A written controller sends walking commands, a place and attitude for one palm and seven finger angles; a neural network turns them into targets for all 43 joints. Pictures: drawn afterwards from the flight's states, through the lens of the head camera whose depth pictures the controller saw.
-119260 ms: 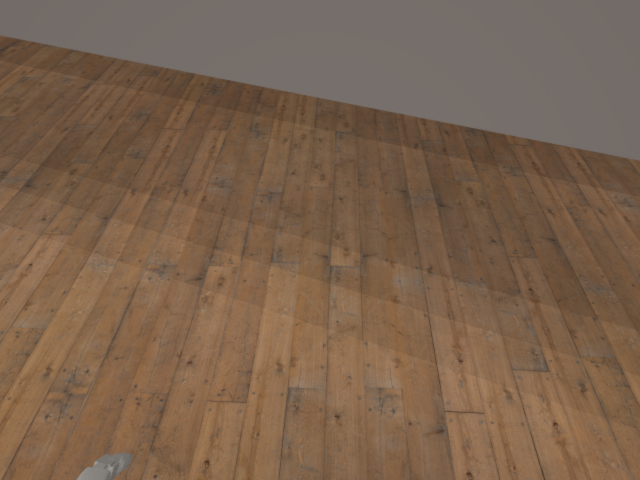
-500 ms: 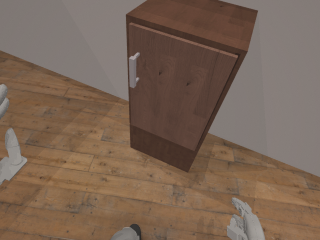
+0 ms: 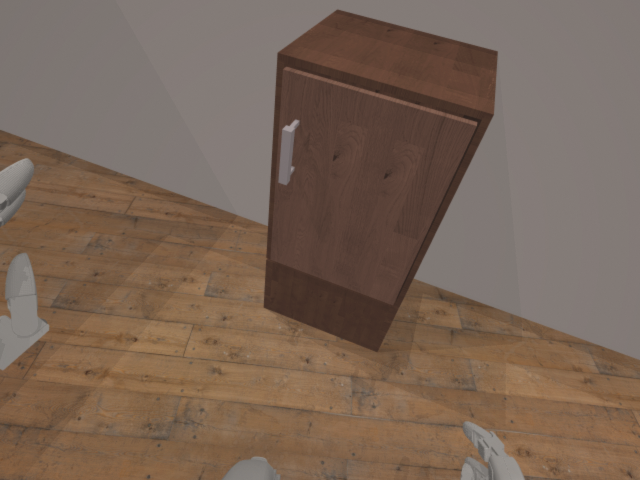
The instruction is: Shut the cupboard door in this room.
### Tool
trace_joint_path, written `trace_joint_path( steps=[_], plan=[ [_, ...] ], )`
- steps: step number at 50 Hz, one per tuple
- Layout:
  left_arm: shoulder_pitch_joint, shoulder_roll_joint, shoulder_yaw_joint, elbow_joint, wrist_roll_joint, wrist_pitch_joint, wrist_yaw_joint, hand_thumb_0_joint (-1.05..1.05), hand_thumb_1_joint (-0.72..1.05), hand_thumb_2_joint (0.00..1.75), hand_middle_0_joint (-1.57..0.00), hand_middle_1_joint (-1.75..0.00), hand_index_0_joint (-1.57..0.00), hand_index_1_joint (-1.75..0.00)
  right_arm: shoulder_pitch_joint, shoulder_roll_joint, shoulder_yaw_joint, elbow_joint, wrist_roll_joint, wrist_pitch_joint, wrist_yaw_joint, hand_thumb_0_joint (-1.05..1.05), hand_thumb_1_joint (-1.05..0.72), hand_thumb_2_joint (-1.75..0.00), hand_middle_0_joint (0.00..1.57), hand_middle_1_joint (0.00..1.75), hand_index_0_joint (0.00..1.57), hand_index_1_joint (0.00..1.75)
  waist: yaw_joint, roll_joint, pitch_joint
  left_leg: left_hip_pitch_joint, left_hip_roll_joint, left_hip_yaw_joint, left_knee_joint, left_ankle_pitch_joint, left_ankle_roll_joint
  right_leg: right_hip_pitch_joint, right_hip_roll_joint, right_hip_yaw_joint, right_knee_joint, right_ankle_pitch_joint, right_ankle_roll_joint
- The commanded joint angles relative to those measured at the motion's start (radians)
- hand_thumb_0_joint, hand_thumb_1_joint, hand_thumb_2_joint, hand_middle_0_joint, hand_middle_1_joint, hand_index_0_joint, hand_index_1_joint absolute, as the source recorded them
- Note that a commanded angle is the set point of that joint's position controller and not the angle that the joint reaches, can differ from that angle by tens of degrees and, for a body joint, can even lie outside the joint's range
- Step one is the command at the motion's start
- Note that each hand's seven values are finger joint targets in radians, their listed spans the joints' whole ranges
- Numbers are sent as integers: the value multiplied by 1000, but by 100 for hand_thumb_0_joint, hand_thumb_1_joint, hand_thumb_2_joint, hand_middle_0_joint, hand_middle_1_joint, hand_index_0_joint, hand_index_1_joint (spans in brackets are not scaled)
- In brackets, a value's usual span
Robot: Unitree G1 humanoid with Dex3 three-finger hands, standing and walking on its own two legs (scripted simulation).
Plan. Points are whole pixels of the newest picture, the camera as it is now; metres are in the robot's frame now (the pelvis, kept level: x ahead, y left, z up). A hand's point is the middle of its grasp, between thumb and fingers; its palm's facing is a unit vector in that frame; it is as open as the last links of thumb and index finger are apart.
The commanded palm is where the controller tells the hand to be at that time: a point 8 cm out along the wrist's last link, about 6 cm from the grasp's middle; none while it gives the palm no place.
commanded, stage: stop stepping back and stand still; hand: left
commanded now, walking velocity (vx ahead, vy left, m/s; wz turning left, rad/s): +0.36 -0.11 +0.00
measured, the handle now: (289, 152) +0.79 +0.13 -0.02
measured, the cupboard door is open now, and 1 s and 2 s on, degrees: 0 0 0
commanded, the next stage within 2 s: let the arm hang, fingers relaxed in 1.00 s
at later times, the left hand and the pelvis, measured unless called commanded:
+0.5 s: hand (28, 280) +0.21 +0.28 +0.20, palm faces +0.36 -0.76 -0.54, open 7.4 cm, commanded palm +0.15 +0.31 +0.20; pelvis +0.00 +0.01 +0.03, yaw -3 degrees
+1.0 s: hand (129, 263) +0.25 +0.23 +0.18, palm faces +0.41 -0.79 -0.45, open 7.4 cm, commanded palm +0.18 +0.26 +0.20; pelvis +0.03 -0.03 +0.01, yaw -3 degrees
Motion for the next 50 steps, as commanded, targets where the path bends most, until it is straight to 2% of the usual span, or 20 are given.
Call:
trace_joint_path(
  steps=[1, 2, 4, 5, 7, 9, 13, 17, 21, 24, 28, 31, 35, 37, 40, 42, 44, 46, 48, 50],
  plan=[
    [-342, 79, 62, 154, 18, 23, 62, 0, 90, 90, -20, -30, -20, -30, -96, -161, -40, -112, 14, -11, -44, 0, -90, -90, 20, 30, 20, 30, -79, 48, 105, 346, 84, -22, -190, -64, 63, -482, -247, 245, -223, -557, -65],
    [-376, 66, 32, 198, 23, 31, 58, 0, 90, 90, -20, -30, -20, -30, -91, -177, -37, -109, 20, -19, -59, 0, -90, -90, 20, 30, 20, 30, -89, 128, 163, 385, 74, -34, -333, -131, 67, -522, -190, 167, -96, -518, -34],
    [-469, 51, -9, 149, 32, -3, 57, 0, 90, 90, -20, -30, -20, -30, -81, -206, -12, -143, 15, -45, -58, 0, -90, -90, 20, 30, 20, 30, -82, 583, 224, 224, 389, -614, -830, -581, 168, -483, 0, 11, 395, -291, 53],
    [-499, 85, 7, 153, 49, -27, 46, 0, 90, 90, -20, -30, -20, -30, -92, -173, -2, -152, 15, -61, -52, 0, -90, -90, 20, 30, 20, 30, -79, 428, 291, 122, 422, -649, -881, -541, 228, -453, -49, 88, 484, -160, 54],
    [-451, 111, 8, 76, 48, -39, 24, 0, 90, 90, -20, -30, -20, -30, -97, -168, -16, -136, -3, -71, -40, 0, -90, -90, 20, 30, 20, 30, -48, 225, 162, 137, 375, -615, -848, -475, 149, -368, -52, 118, 526, -97, 66],
    [-363, 35, -43, -19, 41, -29, 15, 0, 90, 90, -20, -30, -20, -30, -123, -163, -25, -155, -2, -70, -19, 0, -90, -90, 20, 30, 20, 30, -33, 146, 75, 199, 338, -429, -824, -355, 109, -297, -64, 104, 483, -22, 70],
    [-137, 71, 17, -182, 38, -27, 27, 0, 90, 90, -20, -30, -20, -30, -121, -148, -31, -168, -4, -70, -2, 0, -90, -90, 20, 30, 20, 30, -18, 330, -54, 268, 238, -175, -839, -260, 37, -173, -27, 13, 365, 44, 84],
    [-26, 144, 113, -105, 36, -31, 52, 0, 90, 90, -20, -30, -20, -30, -71, -135, -29, -147, -9, -44, -29, 0, -90, -90, 20, 30, 20, 30, -37, 349, -63, 388, 241, -134, -843, -148, 63, -155, -9, -36, 140, -20, 91],
    [-79, 112, 103, 55, 17, 1, 62, 0, 90, 90, -20, -30, -20, -30, -64, -139, -28, -137, -5, -35, -58, 0, -90, -90, 20, 30, 20, 30, -54, 315, -52, 402, 248, -113, -811, -78, 86, -48, -4, -61, -73, -74, 86],
    [-81, 91, 72, 118, 11, 15, 53, 0, 90, 90, -20, -30, -20, -30, -56, -153, -31, -130, 9, -39, -56, 0, -90, -90, 20, 30, 20, 30, -56, 236, -86, 408, 200, -50, -654, 195, 81, 80, -29, -53, -288, 76, 79],
    [-101, 96, 66, 103, 20, 2, 59, 0, 90, 90, -20, -30, -20, -30, -70, -153, -27, -134, 15, -35, -34, 0, -90, -90, 20, 30, 20, 30, -59, 69, -161, 241, 111, 19, -403, 327, 61, 234, -234, 120, -211, 617, 18],
    [-102, 85, 65, 93, 14, -9, 57, 0, 90, 90, -20, -30, -20, -30, -113, -149, -38, -155, 51, -20, -25, 0, -90, -90, 20, 30, 20, 30, -17, -180, -133, 59, 41, 34, -193, 17, 64, 310, -305, 200, -184, 937, 58],
    [-116, 116, 121, 65, 31, -43, 68, 0, 90, 90, -20, -30, -20, -30, -133, -130, -19, -167, 34, -2, -47, 0, -90, -90, 20, 30, 20, 30, -18, 24, -37, 19, 52, 40, -210, 28, 61, 258, -326, 215, -183, 819, -25],
    [-181, 124, 121, 37, 30, -59, 71, 0, 90, 90, -20, -30, -20, -30, -127, -137, -22, -160, 26, -4, -57, 0, -90, -90, 20, 30, 20, 30, -24, 87, -10, 112, 45, 56, -294, 111, 56, 186, -300, 194, -196, 734, -21],
    [-193, 76, 78, 93, 22, -63, 69, 0, 90, 90, -20, -30, -20, -30, -91, -147, -30, -140, 22, -9, -63, 0, -90, -90, 20, 30, 20, 30, -38, 87, -38, 341, 26, 53, -433, 350, 80, 95, -225, 133, -131, 717, 85],
    [-225, 63, 49, 114, 19, -60, 62, 0, 90, 90, -20, -30, -20, -30, -83, -172, -48, -142, 32, -9, -63, 0, -90, -90, 20, 30, 20, 30, -40, 109, -90, 513, 105, -20, -434, 636, 119, 9, -157, 88, -33, 650, 164],
    [-208, 56, 42, 152, 28, -50, 54, 0, 90, 90, -20, -30, -20, -30, -84, -164, -37, -145, 26, -1, -60, 0, -90, -90, 20, 30, 20, 30, -46, 174, -98, 504, 173, -109, -423, 764, 180, -24, -110, 75, 10, 538, 172],
    [-226, 42, 22, 149, 30, -46, 42, 0, 90, 90, -20, -30, -20, -30, -111, -161, -36, -153, 30, 1, -52, 0, -90, -90, 20, 30, 20, 30, -28, 131, -37, 330, 187, -113, -467, 579, 156, 50, -102, 96, -125, 254, 146],
    [-169, 45, 33, 151, 29, -40, 36, 0, 90, 90, -20, -30, -20, -30, -116, -158, -37, -163, 33, -6, -49, 0, -90, -90, 20, 30, 20, 30, -36, 62, -2, 288, 123, -51, -438, 373, 100, 41, -135, 129, -243, 240, 111],
    [-104, 72, 67, 126, 24, -46, 39, 0, 90, 90, -20, -30, -20, -30, -108, -152, -30, -167, 30, 0, -42, 0, -90, -90, 20, 30, 20, 30, -39, 82, -50, 294, 93, -20, -389, 395, 90, 67, -186, 161, -252, 362, 84]
  ],
)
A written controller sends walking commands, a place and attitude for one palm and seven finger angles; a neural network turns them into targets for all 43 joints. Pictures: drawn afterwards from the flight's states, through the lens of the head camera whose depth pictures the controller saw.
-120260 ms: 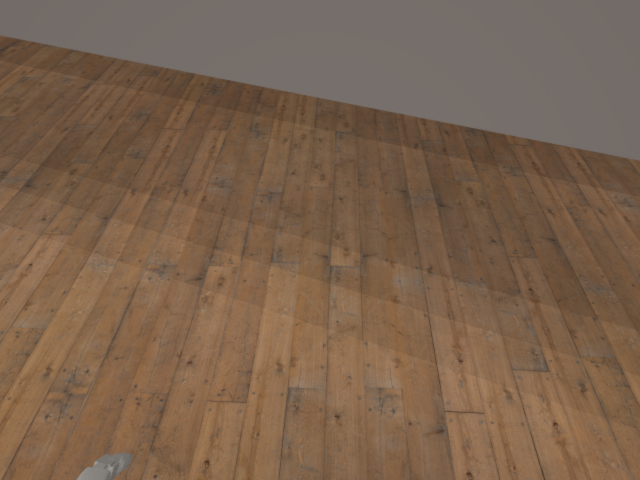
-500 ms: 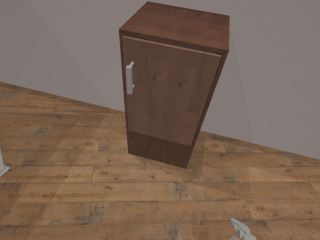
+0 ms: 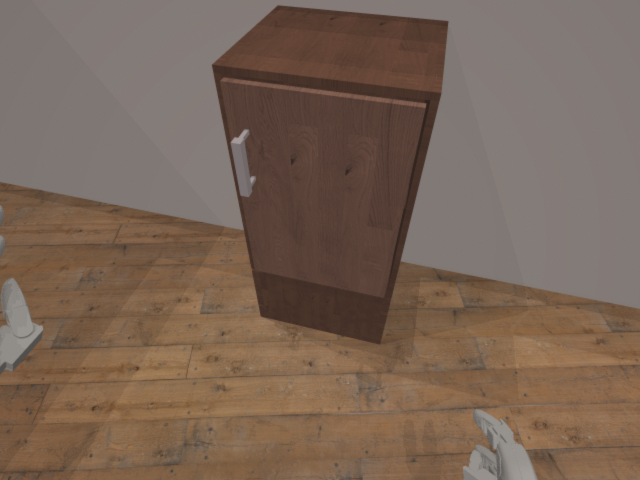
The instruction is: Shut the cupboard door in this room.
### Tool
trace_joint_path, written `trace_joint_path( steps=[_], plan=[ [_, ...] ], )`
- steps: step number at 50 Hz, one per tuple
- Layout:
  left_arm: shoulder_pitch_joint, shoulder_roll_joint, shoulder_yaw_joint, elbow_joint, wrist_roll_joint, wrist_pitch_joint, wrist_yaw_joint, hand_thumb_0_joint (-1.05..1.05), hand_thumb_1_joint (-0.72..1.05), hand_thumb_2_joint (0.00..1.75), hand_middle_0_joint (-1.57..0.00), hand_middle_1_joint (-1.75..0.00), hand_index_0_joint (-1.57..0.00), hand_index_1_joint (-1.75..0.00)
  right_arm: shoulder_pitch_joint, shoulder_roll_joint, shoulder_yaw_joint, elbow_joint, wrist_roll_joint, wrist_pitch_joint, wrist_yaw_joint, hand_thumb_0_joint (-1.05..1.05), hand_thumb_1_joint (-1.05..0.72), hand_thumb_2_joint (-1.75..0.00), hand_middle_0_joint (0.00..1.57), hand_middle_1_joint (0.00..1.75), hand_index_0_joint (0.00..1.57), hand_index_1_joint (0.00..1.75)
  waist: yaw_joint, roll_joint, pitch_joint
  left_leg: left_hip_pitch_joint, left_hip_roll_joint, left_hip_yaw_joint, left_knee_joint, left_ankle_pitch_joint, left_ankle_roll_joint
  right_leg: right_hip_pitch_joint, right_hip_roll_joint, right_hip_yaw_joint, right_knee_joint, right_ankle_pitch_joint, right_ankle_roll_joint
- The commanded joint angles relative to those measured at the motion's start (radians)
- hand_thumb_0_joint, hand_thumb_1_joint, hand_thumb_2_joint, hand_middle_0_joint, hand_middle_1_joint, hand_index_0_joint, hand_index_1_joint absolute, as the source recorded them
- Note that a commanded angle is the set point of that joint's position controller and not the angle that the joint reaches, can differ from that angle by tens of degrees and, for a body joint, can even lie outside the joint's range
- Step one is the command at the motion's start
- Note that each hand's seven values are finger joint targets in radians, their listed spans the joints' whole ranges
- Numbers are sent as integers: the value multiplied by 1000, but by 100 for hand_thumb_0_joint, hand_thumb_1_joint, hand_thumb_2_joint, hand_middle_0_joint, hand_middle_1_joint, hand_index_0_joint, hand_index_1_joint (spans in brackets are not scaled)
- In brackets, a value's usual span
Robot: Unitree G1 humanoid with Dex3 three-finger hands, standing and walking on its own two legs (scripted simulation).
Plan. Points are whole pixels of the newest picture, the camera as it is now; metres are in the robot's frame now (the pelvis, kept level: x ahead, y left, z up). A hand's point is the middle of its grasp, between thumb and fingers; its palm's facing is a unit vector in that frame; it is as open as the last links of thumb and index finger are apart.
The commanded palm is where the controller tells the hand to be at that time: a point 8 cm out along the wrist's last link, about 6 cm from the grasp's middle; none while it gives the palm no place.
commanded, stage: let the arm hang, fingers relaxed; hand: left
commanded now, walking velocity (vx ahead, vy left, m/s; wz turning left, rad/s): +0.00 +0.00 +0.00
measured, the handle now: (245, 163) +0.75 +0.20 -0.03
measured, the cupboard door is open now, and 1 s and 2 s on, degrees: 0 0 0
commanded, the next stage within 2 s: look to check the result in 1.20 s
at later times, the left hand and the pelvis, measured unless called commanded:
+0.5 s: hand out of the picture +0.02 +0.22 -0.18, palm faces +0.06 -0.98 -0.18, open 7.0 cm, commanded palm none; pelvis -0.01 +0.03 +0.00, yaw +1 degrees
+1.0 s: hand out of the picture -0.10 +0.23 -0.16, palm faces +0.05 -0.98 -0.17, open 7.3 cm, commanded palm none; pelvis -0.05 +0.06 +0.01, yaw +1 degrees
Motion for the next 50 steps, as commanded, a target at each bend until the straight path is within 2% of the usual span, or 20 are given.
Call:
trace_joint_path(
  steps=[1, 3, 4, 5, 6, 7, 9, 11, 13, 14, 16, 18, 19, 20, 22, 23, 24, 29, 38, 50],
  plan=[
    [68, 215, 148, -241, 2, -71, 14, 0, 90, 90, -20, -30, -20, -30, -70, -120, -33, -149, 0, -36, 0, 0, -90, -90, 20, 30, 20, 30, 3, 57, -78, 50, 56, -47, 17, 310, 41, -4, -196, 170, -127, 664, 53],
    [78, 237, 184, -263, -9, -77, 21, 0, 90, 90, -20, -30, -20, -30, -86, -110, -31, -153, 7, -27, 4, 0, -90, -90, 20, 30, 20, 30, 20, -53, -122, -69, 9, -20, 90, 76, 28, 128, -257, 200, -80, 1036, 115],
    [82, 237, 189, -268, -10, -80, 23, 0, 90, 90, -20, -30, -20, -30, -88, -105, -28, -156, 8, -24, 3, 0, -90, -90, 20, 30, 20, 30, 26, -78, -124, -113, -6, -22, 88, -9, 30, 172, -267, 191, -61, 1103, 121],
    [-22, 46, -283, 493, 99, 83, -111, 0, 90, 90, -20, -30, -20, -30, -176, -261, -57, 17, -14, -81, 80, 0, -90, -90, 20, 30, 20, 30, -4, -39, -39, -207, 46, -81, 254, 24, 35, 92, -350, 151, 69, 1244, 9],
    [-9, 17, -277, 523, 83, 143, -136, 0, 90, 90, -20, -30, -20, -30, -80, -223, -65, 15, -25, -53, 78, 0, -90, -90, 20, 30, 20, 30, -4, -14, -79, -170, 27, -102, 239, -113, 27, 74, -326, 215, 75, 1188, -60],
    [-3, -16, -283, 530, 89, 157, -141, 0, 90, 90, -20, -30, -20, -30, -23, -203, -66, 29, -36, -50, 73, 0, -90, -90, 20, 30, 20, 30, -24, 9, -80, -132, 14, -93, 220, -28, 26, 51, -308, 182, 122, 1171, -67],
    [-69, -27, -316, 588, 77, 160, -150, 0, 90, 90, -20, -30, -20, -30, 44, -199, -56, 28, -34, -7, 72, 0, -90, -90, 20, 30, 20, 30, -22, -91, -71, -41, 5, -96, 173, 183, 50, -18, -248, 94, 215, 1079, -41],
    [-106, -12, -335, 684, 81, 163, -147, 0, 90, 90, -20, -30, -20, -30, 38, -239, -61, 34, -44, 11, 64, 0, -90, -90, 20, 30, 20, 30, -10, -233, -35, 42, 57, -152, 139, 354, 86, -106, -204, 76, 196, 887, 7],
    [-136, -15, -345, 785, 78, 174, -139, 0, 90, 90, -20, -30, -20, -30, 14, -227, -53, 36, -47, 27, 55, 0, -90, -90, 20, 30, 20, 30, 7, -240, -7, 52, 66, -149, 110, 432, 86, -88, -202, 89, 100, 797, 34],
    [-146, -8, -345, 840, 78, 180, -135, 0, 90, 90, -20, -30, -20, -30, 6, -214, -47, 53, -47, 35, 53, 0, -90, -90, 20, 30, 20, 30, 12, -229, 10, 44, 49, -131, 102, 412, 68, -66, -210, 104, 50, 773, 25],
    [-134, -7, -350, 950, 72, 185, -129, 0, 90, 90, -20, -30, -20, -30, 0, -170, -32, 90, -46, 49, 50, 0, -90, -90, 20, 30, 20, 30, 18, -149, 21, 42, 17, -98, 88, 314, 42, -18, -235, 130, 15, 853, 2],
    [-120, 5, -344, 1047, 68, 180, -120, 0, 90, 90, -20, -30, -20, -30, 24, -156, -29, 136, -48, 52, 47, 0, -90, -90, 20, 30, 20, 30, 18, -16, -25, 47, 6, -82, 70, 357, 41, 78, -239, 135, 49, 988, 4],
    [-132, -7, -351, 1093, 61, 179, -117, 0, 90, 90, -20, -30, -20, -30, 46, -149, -29, 172, -46, 53, 42, 0, -90, -90, 20, 30, 20, 30, 9, 17, -41, 90, 18, -86, 42, 383, 39, 73, -237, 129, 49, 929, -5],
    [-141, -28, -359, 1132, 55, 181, -117, 0, 90, 90, -20, -30, -20, -30, 66, -145, -26, 205, -44, 51, 38, 0, -90, -90, 20, 30, 20, 30, 2, 99, -53, 153, 36, -113, 8, 456, 45, 46, -218, 120, 43, 793, -11],
    [-131, -85, -358, 1195, 55, 186, -114, 0, 90, 90, -20, -30, -20, -30, 77, -139, -26, 245, -43, 48, 29, 0, -90, -90, 20, 30, 20, 30, 13, 219, -57, 204, 94, -196, -28, 559, 87, 17, -167, 86, -4, 483, 1],
    [-127, -94, -363, 1232, 51, 190, -117, 0, 90, 90, -20, -30, -20, -30, 66, -132, -22, 261, -38, 50, 27, 0, -90, -90, 20, 30, 20, 30, 19, 266, -34, 175, 109, -222, -75, 508, 99, 23, -151, 76, -42, 354, 5],
    [-117, -97, -370, 1271, 51, 191, -121, 0, 90, 90, -20, -30, -20, -30, 53, -127, -17, 277, -35, 51, 26, 0, -90, -90, 20, 30, 20, 30, 28, 262, -7, 150, 109, -234, -107, 441, 101, 32, -144, 81, -84, 283, 2],
    [-112, -122, -383, 1395, 55, 183, -129, 0, 90, 90, -20, -30, -20, -30, 85, -118, -19, 353, -30, 47, 22, 0, -90, -90, 20, 30, 20, 30, 15, 68, 37, 173, 87, -209, -140, 342, 76, 33, -164, 97, -168, 320, -17],
    [-77, -153, -398, 1505, 58, 188, -129, 0, 90, 90, -20, -30, -20, -30, 105, -92, -17, 449, -31, 58, 29, 0, -90, -90, 20, 30, 20, 30, 9, -37, 160, 133, 68, -212, -280, 0, 65, -53, -158, 93, -223, 120, -9],
    [-14, -182, -398, 1549, 63, 188, -125, 0, 90, 90, -20, -30, -20, -30, 136, -59, -22, 487, -34, 60, 28, 0, -90, -90, 20, 30, 20, 30, 16, 41, 187, 75, 60, -228, -348, -145, 59, -86, -143, 87, -196, 76, -5]
  ],
)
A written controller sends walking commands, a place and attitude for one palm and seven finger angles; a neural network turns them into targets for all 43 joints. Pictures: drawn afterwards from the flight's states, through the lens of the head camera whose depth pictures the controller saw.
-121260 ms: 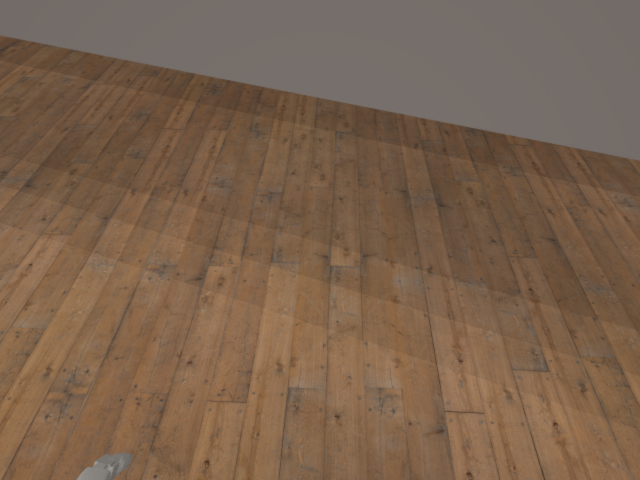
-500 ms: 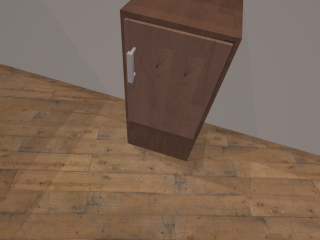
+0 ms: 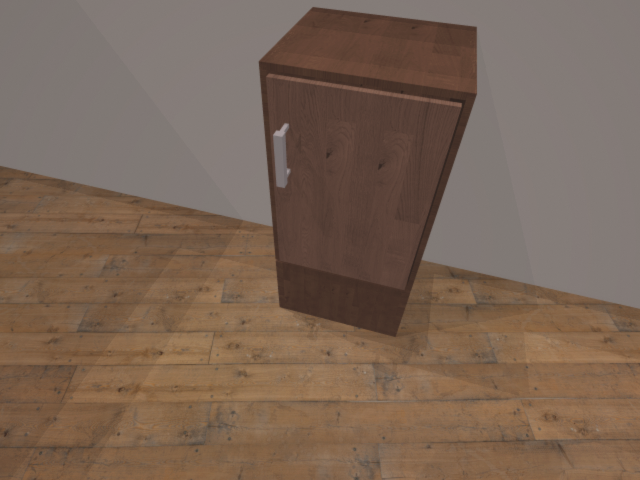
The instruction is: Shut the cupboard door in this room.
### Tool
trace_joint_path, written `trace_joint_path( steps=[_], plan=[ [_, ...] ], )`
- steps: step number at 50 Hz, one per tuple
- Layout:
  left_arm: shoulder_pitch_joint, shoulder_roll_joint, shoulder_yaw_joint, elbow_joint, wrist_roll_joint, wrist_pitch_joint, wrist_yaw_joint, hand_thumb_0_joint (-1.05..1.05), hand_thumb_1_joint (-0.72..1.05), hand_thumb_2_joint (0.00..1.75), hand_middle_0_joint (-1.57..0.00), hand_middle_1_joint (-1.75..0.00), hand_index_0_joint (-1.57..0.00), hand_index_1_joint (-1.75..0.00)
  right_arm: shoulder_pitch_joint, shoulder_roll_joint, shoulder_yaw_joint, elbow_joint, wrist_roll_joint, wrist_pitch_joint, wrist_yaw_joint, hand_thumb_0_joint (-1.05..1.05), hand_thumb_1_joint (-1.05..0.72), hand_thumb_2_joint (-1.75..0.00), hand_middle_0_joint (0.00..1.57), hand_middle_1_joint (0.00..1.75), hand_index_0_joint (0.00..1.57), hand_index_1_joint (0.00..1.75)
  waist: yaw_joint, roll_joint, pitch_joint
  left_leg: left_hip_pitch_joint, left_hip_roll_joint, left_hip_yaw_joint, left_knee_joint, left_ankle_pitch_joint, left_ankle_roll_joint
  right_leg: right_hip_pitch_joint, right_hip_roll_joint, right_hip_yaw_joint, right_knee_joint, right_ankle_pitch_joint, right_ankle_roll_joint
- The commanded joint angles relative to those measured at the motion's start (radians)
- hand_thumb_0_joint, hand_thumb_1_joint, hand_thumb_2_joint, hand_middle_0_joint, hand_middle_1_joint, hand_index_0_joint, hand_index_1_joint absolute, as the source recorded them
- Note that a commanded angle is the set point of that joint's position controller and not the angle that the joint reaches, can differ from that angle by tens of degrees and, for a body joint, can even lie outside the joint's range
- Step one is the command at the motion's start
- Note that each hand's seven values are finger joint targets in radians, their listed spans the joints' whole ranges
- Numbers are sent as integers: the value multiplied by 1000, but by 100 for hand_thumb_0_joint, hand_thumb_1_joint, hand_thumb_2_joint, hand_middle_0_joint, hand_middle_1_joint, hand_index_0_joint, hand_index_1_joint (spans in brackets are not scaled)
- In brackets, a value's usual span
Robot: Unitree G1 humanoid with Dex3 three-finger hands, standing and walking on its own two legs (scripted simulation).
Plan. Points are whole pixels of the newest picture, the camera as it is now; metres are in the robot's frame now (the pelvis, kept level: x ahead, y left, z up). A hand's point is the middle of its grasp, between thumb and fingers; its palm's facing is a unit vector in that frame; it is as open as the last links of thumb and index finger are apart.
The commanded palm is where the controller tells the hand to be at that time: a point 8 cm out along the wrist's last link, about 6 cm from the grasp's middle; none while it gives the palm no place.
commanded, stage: let the arm hang, fingers relaxed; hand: left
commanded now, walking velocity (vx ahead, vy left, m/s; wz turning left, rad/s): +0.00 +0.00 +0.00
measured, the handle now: (283, 155) +0.80 +0.13 -0.05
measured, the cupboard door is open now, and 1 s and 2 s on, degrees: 0 0 0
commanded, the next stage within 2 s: look to check the result in 0.20 s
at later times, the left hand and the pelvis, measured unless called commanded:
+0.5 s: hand out of the picture -0.06 +0.14 -0.18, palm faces +0.06 -0.98 -0.17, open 7.3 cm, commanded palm none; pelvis +0.00 -0.02 +0.00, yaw +0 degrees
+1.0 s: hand out of the picture -0.01 +0.11 -0.18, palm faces +0.07 -0.99 -0.16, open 7.3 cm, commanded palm none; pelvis +0.02 -0.04 +0.00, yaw +1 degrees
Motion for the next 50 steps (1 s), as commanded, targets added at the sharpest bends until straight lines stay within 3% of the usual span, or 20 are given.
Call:
trace_joint_path(
  steps=[1, 4, 22, 30, 36, 50],
  plan=[
    [111, 80, 15, -4, 6, -11, 8, 0, 90, 90, -20, -30, -20, -30, 44, -105, -18, -32, 2, -12, -11, 0, -90, -90, 20, 30, 20, 30, 7, 44, 124, -40, 146, -203, -151, -278, -19, -132, -68, 88, -82, -66, -36],
    [121, 73, 17, 2, 7, -13, 9, 0, 90, 90, -20, -30, -20, -30, 59, -99, -21, -29, 2, -14, -13, 0, -90, -90, 20, 30, 20, 30, 5, 45, 97, -30, 150, -209, -156, -279, -19, -128, -63, 84, -72, -56, -36],
    [125, 55, 10, 12, 2, -28, 18, 0, 90, 90, -20, -30, -20, -30, 87, -63, -14, -15, 9, -14, -12, 0, -90, -90, 20, 30, 20, 30, -4, -18, 118, 27, 130, -144, -42, -84, -21, -182, -86, 103, -115, -31, -44],
    [109, 45, 7, 13, -1, -28, 20, 0, 90, 90, -20, -30, -20, -30, 83, -49, -7, -4, 6, -15, -14, 0, -90, -90, 20, 30, 20, 30, -5, 14, 134, 16, 132, -138, -26, -42, -22, -165, -91, 103, -113, 6, -47],
    [104, 44, 10, 9, -2, -34, 22, 0, 90, 90, -20, -30, -20, -30, 80, -50, -5, -2, 7, -24, -17, 0, -90, -90, 20, 30, 20, 30, -1, -2, 82, 32, 139, -134, 5, 62, -17, -109, -94, 100, -103, 107, -42],
    [97, 44, 12, 4, -3, -33, 26, 0, 90, 90, -20, -30, -20, -30, 70, -51, 0, 7, 6, -24, -21, 0, -90, -90, 20, 30, 20, 30, 3, 2, 95, 35, 140, -113, 36, 114, -22, -73, -103, 93, -106, 229, -35]
  ],
)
